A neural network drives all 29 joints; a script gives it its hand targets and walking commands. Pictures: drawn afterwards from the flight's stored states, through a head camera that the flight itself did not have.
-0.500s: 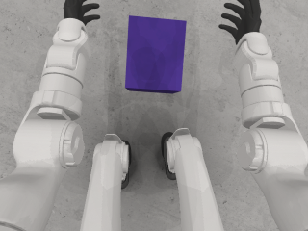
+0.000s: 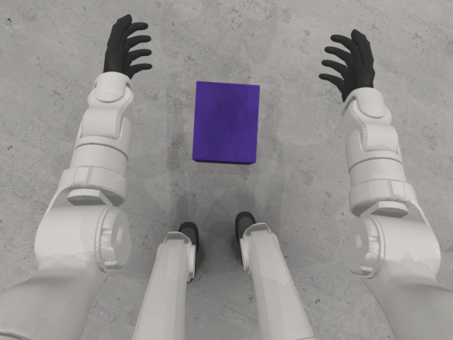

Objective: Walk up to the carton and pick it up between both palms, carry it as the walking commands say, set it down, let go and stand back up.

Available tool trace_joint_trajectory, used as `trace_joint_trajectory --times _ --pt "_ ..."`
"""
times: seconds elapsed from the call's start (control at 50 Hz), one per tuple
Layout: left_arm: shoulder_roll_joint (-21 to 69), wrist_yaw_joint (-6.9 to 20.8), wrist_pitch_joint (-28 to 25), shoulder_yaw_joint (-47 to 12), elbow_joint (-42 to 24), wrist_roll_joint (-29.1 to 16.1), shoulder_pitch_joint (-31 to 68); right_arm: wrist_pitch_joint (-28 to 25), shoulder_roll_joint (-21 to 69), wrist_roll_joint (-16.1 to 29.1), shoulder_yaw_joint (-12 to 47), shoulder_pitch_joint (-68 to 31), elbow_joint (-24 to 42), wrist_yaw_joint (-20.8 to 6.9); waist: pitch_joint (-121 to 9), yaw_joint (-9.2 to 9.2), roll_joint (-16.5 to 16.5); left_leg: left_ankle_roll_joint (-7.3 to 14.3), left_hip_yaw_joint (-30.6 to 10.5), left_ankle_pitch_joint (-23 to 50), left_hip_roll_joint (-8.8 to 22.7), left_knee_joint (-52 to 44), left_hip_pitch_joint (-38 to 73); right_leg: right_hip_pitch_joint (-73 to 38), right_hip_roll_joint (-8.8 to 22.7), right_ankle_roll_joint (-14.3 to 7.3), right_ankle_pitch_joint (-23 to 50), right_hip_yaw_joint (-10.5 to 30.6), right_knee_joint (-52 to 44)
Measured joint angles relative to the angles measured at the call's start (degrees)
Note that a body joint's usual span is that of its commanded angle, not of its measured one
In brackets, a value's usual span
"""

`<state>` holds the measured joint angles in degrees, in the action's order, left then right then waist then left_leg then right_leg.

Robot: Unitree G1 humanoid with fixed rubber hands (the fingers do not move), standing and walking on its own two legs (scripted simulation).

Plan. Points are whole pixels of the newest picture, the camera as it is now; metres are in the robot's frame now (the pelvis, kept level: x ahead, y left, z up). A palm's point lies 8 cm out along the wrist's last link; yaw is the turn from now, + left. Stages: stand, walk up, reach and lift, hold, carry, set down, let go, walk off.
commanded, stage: set down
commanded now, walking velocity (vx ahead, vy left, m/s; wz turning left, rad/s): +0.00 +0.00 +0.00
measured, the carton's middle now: (225, 127) +0.50 -0.05 -0.55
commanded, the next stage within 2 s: let go in 0.12 s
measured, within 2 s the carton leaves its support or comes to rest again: neither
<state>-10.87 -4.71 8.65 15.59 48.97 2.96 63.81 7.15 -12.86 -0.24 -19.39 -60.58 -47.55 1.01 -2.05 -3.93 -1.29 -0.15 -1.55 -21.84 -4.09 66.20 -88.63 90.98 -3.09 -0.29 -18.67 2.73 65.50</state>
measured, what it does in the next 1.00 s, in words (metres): rises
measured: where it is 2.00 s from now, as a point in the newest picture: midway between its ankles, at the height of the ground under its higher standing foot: (218, 256)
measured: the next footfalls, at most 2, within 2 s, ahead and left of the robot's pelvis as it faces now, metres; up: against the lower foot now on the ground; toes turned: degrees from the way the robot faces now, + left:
none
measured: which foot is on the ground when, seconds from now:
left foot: down 0.00-1.00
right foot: down 0.00-1.00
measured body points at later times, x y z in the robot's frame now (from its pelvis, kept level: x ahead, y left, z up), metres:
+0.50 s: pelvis +0.04 -0.01 +0.07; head +0.30 -0.02 +0.44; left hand +0.44 +0.17 -0.06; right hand +0.42 -0.24 -0.06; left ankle +0.05 +0.11 -0.61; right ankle +0.08 -0.11 -0.61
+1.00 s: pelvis +0.09 +0.01 +0.13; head +0.15 +0.01 +0.58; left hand +0.29 +0.23 +0.05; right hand +0.26 -0.23 +0.05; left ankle +0.05 +0.11 -0.61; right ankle +0.08 -0.11 -0.61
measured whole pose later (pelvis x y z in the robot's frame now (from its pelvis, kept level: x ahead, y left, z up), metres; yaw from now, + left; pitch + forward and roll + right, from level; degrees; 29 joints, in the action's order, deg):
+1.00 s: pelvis +0.09 +0.01 +0.13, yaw -1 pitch +5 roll +0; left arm -11.1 2.1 1.6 3.5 27.6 0.8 -9.0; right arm 1.7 -11.5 0.5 -2.5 11.2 -25.6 -3.9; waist 1.8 -1.2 0.0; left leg 1.2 -3.5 -16.5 -2.4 26.8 -15.3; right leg 17.2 -2.6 -0.8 -13.8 2.8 26.0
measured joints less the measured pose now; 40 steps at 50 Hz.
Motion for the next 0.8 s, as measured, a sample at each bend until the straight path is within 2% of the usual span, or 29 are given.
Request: trace_joint_trajectory --times 0.22,0.28,0.36,0.44,0.5,0.64,0.8 --pt "2.70 0.77 -2.05 3.75 2.27 5.33 -1.26 -1.84 2.71 -6.38 -3.61 1.26 -1.86 -0.89 0.23 0.34 -0.09 -0.09 -0.82 3.66 0.47 -10.48 8.09 -8.38 -0.02 -0.20 3.72 -0.07 -10.86" --pt "3.72 0.16 -2.26 4.18 0.21 7.28 -4.08 -1.99 3.68 -8.07 -3.14 3.38 -0.14 -1.23 0.70 0.49 0.10 -0.19 -0.94 4.17 0.55 -12.34 9.63 -9.87 -0.02 -0.34 4.19 -0.06 -12.61" --pt "5.21 -0.78 -2.47 2.44 -5.96 8.03 -13.26 -2.11 4.77 -9.35 -0.48 11.06 4.91 -2.08 0.61 0.73 0.41 -0.28 -1.08 4.66 0.60 -15.25 12.86 -12.92 0.05 -0.62 4.45 -0.01 -15.10" --pt "5.38 -0.73 -2.06 -0.68 -12.91 6.30 -24.43 -1.64 4.35 -7.51 3.38 21.64 10.85 -2.87 0.25 0.95 0.71 -0.35 -1.44 4.98 0.75 -18.34 17.79 -17.84 0.05 -0.90 4.61 -0.17 -18.01" --pt "4.79 0.07 -2.24 -2.94 -15.79 4.54 -31.38 -1.70 3.09 -5.13 6.00 28.95 13.53 -3.73 -0.53 1.16 0.88 -0.33 -1.75 5.10 0.84 -20.45 22.17 -22.27 0.07 -1.03 4.61 -0.34 -20.08" --pt "3.77 2.65 -4.50 -6.04 -16.10 2.23 -43.99 -3.75 1.74 -1.95 9.69 42.95 15.32 -5.29 -1.33 1.30 1.29 -0.04 -2.11 5.25 1.19 -25.84 35.83 -36.09 0.07 -1.08 4.69 -0.46 -25.62" --pt "2.26 5.05 -7.30 -8.27 -16.63 0.62 -57.81 -6.12 2.09 -0.42 13.73 58.59 17.87 -5.09 0.89 1.78 1.82 0.53 -2.01 5.19 1.62 -32.39 54.16 -54.47 0.07 -0.96 4.66 -0.13 -32.28"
